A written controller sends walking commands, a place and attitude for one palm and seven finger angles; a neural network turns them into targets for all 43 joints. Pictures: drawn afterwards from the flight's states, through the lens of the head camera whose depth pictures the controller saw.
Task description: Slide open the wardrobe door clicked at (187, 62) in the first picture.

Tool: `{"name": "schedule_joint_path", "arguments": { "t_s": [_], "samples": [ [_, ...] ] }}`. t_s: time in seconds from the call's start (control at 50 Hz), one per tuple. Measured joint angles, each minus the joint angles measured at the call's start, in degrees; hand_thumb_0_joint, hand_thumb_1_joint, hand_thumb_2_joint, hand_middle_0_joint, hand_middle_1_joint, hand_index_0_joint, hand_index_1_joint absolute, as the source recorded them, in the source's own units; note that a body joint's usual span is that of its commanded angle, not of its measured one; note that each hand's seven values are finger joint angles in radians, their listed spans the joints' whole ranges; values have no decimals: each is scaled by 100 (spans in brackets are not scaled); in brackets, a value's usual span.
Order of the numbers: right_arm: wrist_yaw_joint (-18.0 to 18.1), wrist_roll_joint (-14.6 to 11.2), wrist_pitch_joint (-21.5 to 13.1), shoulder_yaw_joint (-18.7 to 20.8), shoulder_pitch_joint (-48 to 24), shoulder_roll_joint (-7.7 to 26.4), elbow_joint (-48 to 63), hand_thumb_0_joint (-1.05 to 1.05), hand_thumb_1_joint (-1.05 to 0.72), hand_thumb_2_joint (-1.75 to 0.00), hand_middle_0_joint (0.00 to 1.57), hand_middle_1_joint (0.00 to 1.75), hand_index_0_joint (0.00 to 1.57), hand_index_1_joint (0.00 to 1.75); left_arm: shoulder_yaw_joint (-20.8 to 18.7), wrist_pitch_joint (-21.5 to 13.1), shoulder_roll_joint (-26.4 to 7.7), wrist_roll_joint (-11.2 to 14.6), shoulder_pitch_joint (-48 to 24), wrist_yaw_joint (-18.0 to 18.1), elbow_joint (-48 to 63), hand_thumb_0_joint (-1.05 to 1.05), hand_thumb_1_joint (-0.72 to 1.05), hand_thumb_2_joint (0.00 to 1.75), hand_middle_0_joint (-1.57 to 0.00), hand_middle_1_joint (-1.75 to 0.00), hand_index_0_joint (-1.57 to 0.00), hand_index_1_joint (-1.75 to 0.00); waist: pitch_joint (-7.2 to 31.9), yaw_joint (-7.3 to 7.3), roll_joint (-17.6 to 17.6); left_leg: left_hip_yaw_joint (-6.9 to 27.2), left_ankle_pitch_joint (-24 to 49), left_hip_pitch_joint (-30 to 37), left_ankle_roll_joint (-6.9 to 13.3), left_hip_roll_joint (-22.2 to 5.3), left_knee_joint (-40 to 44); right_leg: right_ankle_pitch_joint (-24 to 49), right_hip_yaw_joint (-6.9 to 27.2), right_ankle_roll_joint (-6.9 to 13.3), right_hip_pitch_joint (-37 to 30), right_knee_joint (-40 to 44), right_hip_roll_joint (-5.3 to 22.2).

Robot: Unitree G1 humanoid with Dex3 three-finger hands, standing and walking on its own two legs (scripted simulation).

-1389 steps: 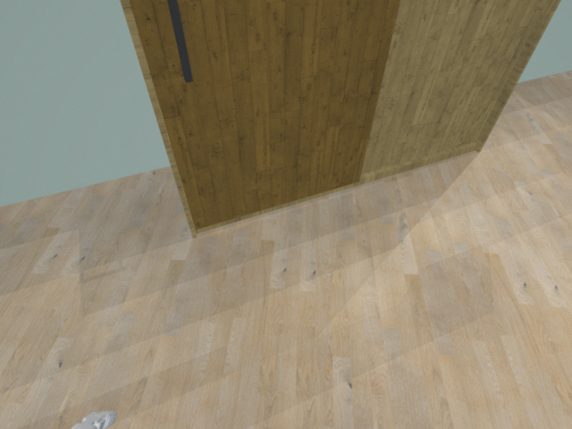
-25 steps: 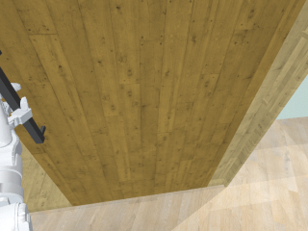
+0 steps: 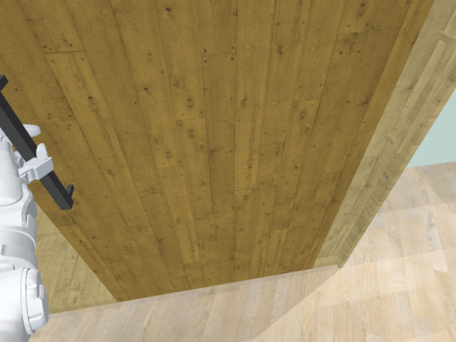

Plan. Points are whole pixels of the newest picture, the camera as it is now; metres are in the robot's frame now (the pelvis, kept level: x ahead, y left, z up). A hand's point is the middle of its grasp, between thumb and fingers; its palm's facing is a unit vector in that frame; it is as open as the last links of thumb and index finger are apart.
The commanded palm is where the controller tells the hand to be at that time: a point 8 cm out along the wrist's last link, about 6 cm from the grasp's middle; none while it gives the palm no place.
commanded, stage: stop walking and hold the door there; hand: left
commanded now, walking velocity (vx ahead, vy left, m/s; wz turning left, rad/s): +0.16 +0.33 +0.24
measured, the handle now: (38, 151) +0.42 +0.38 +0.13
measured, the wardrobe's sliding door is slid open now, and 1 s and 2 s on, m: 0.68 0.68 0.68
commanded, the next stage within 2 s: loosen the grip on the handle in 1.26 s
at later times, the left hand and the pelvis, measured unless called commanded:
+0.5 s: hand (49, 168) +0.39 +0.35 +0.12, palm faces +0.40 -0.89 -0.22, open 5.6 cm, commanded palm +0.35 +0.37 +0.10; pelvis -0.01 +0.08 -0.01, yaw +6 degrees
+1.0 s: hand (48, 169) +0.38 +0.35 +0.12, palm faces +0.33 -0.93 -0.15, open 5.6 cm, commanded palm +0.35 +0.36 +0.10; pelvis -0.01 +0.11 +0.00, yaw +6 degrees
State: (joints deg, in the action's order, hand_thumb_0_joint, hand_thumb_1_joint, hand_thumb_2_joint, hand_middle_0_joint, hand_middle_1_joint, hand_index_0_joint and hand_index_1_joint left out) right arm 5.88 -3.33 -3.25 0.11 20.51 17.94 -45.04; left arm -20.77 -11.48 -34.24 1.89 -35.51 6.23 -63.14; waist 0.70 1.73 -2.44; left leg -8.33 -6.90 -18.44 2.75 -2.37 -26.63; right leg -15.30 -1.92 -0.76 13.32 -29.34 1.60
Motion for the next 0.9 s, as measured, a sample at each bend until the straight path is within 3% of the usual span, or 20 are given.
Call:
{"name": "schedule_joint_path", "arguments": {
  "t_s": [0.06,0.12,0.18,0.22,0.28,0.34,0.38,0.42,0.48,0.58,0.62,0.66,0.74,0.82,0.9],
  "samples": [
    [-37,0,14,28,-12,18,40,1,-90,-90,20,30,20,30,9,-14,26,33,-24,-10,19,-5,68,83,-32,-130,-28,-138,-47,-32,-47,51,-62,-39,-38,-9,-54,141,-46,-17,-39,91,-9],
    [-92,-1,117,118,-20,90,31,1,-90,-90,21,30,20,30,6,-56,137,22,22,-58,89,-6,67,83,-33,-130,-29,-138,-31,-88,-73,223,-849,-214,-203,105,-614,53,-51,-47,-39,59,81],
    [-129,25,211,209,-72,225,-44,1,-90,-90,21,30,20,30,55,-33,326,-20,123,-149,257,-8,66,84,-35,-132,-32,-139,-27,-148,-59,486,-1458,-372,-280,268,-1580,13,-9,-132,-83,71,299],
    [-141,48,219,244,-119,289,-59,1,-90,-90,20,30,20,30,107,-7,465,-55,178,-232,385,-10,66,84,-37,-133,-35,-139,-49,-120,-3,532,-1620,-350,-308,260,-1787,-15,-22,-236,-129,76,511],
    [-141,75,226,279,-264,331,-6,1,-90,-90,20,30,20,30,211,2,686,-39,241,-321,672,-14,66,84,-40,-136,-38,-140,-161,-34,114,494,-1507,-95,-346,129,-1311,-111,-66,-425,-145,-36,849],
    [-108,104,240,343,-425,356,112,1,-90,-90,20,30,20,30,403,-106,1011,4,278,-331,1247,-16,66,84,-42,-137,-40,-140,-325,-26,169,319,-711,284,-406,-8,-457,-308,-100,-637,-15,-416,1164],
    [-57,112,261,388,-647,283,172,1,-90,-90,20,30,20,30,575,-148,1168,37,231,-327,1719,-16,67,84,-43,-138,-40,-140,-501,-65,197,259,-554,213,-489,40,-501,-501,-4,-564,299,-1027,1277],
    [-71,105,266,353,-883,39,299,1,-90,-90,20,30,20,30,719,-158,1217,60,166,-275,2041,-16,68,83,-44,-139,-38,-140,-710,-182,228,211,-732,83,-407,49,-711,-1147,171,-371,690,-1836,1012],
    [-141,79,192,134,-1066,-391,512,1,-90,-90,20,30,20,30,875,-23,1308,153,95,-171,2427,-15,71,82,-45,-139,-33,-140,-876,-305,209,230,-697,0,-334,-17,-659,-1302,-51,-224,971,-2269,472],
    [-274,81,125,-286,-1166,-874,685,1,-90,-90,20,30,20,30,967,246,1398,198,-30,-64,2695,-14,75,80,-46,-140,-26,-140,-955,-486,293,177,-686,-94,-368,48,-718,-685,-357,-19,584,-1095,-65],
    [-290,94,142,-370,-1248,-844,655,1,-90,-90,21,30,20,30,914,252,1460,181,10,-18,2680,-14,75,80,-46,-140,-25,-140,-1024,-459,-3,260,-776,-123,-385,-92,-870,-453,-449,419,433,-828,-241],
    [-278,81,162,-395,-1239,-812,590,1,-90,-90,21,30,21,30,921,252,1485,180,88,-22,2649,-14,75,79,-46,-140,-25,-140,-974,-410,-119,352,-1076,-175,-348,-88,-1098,-370,-491,584,364,-676,-274],
    [-218,69,81,-372,-1063,-650,456,1,-90,-90,21,30,21,30,1039,235,1638,174,81,-73,2579,-13,74,79,-46,-140,-29,-140,-861,-434,60,505,-1701,-110,-311,100,-1540,-254,-490,526,204,-378,-125],
    [-96,112,69,-240,-910,-333,430,1,-90,-90,21,30,21,30,1182,221,1765,167,152,-97,2647,-12,74,80,-46,-140,-32,-140,-663,-361,138,413,-668,445,-304,17,-404,-278,-551,406,193,-382,-68],
    [-76,78,190,-39,-943,-156,410,1,-90,-90,21,30,20,30,1361,258,1827,256,166,-37,2678,-10,75,81,-46,-140,-31,-140,-600,-416,232,286,-962,533,-313,21,-337,-188,-445,293,143,-261,-63]
  ]
}}
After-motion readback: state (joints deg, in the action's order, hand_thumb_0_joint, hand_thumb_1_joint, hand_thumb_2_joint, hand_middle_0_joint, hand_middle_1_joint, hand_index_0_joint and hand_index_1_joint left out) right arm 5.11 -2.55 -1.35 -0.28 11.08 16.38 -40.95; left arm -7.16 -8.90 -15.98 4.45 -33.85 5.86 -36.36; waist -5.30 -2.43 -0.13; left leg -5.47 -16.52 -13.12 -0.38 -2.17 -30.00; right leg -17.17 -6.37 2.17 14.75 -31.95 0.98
